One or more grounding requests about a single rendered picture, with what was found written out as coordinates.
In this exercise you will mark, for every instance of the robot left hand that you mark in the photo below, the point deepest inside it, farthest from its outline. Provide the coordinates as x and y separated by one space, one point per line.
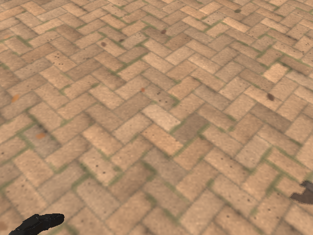
38 223

